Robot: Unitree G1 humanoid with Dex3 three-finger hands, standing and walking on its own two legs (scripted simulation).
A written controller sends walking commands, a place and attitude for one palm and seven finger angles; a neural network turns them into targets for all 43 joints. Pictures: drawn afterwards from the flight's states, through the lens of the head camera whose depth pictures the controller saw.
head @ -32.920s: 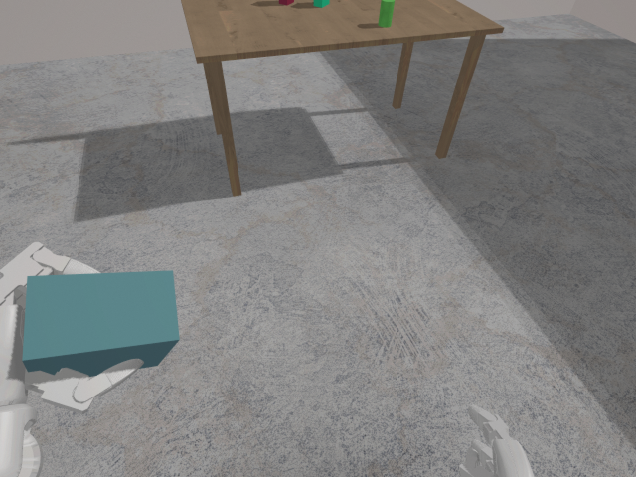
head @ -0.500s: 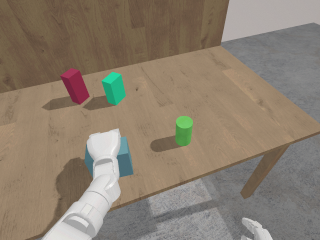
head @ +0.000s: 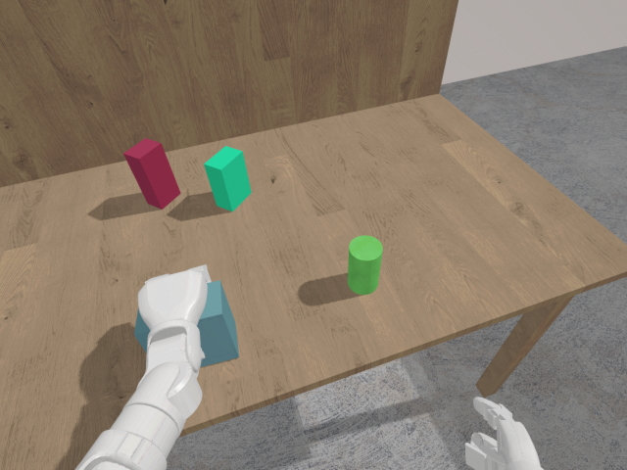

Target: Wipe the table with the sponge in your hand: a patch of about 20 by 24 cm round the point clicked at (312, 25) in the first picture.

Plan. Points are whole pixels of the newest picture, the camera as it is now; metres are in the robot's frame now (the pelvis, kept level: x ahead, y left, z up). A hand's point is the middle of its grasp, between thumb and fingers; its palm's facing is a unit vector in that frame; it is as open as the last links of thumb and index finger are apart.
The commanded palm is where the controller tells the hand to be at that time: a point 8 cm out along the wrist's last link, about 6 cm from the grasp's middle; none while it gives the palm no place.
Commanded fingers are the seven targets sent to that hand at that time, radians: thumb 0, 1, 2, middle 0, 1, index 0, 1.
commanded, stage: slide back across to the middle lane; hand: left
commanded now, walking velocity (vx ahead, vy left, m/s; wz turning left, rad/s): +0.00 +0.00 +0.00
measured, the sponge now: (194, 335) +0.31 +0.23 -0.04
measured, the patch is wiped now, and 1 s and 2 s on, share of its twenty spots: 1.00 1.00 1.00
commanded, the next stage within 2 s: wipe forward along the middle lane in 0.10 s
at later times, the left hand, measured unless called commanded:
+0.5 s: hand (168, 318) +0.31 +0.26 +0.00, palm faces -0.07 -0.04 -1.00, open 10.4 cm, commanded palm +0.29 +0.26 +0.03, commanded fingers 0.00 0.10 1.30 -1.20 -1.60 -1.20 -1.60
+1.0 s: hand (162, 287) +0.37 +0.29 +0.00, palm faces -0.11 +0.02 -0.99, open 10.4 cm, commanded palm +0.35 +0.28 +0.03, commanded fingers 0.00 0.10 1.30 -1.20 -1.60 -1.20 -1.60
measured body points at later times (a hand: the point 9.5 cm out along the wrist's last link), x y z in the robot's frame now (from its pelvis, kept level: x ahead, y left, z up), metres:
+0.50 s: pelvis -0.01 +0.00 +0.00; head +0.01 -0.02 +0.45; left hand +0.31 +0.25 +0.05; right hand +0.19 -0.23 -0.12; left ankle +0.00 +0.15 -0.73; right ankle +0.00 -0.11 -0.73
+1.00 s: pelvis -0.03 +0.00 -0.01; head +0.03 -0.01 +0.43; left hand +0.37 +0.28 +0.05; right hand +0.06 -0.26 -0.15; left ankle +0.00 +0.15 -0.73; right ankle +0.00 -0.11 -0.73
